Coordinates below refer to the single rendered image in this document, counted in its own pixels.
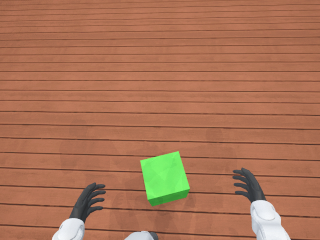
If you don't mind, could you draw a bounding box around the robot left hand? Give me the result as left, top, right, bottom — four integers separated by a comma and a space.
69, 182, 106, 224

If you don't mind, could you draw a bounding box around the carton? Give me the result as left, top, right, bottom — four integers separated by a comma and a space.
140, 151, 190, 207

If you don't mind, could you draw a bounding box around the robot right forearm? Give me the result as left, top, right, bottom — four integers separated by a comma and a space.
250, 200, 291, 240

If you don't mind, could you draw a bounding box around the robot left forearm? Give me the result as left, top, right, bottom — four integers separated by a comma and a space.
52, 218, 85, 240

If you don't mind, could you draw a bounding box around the robot right hand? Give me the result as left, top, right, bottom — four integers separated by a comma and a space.
232, 167, 267, 204

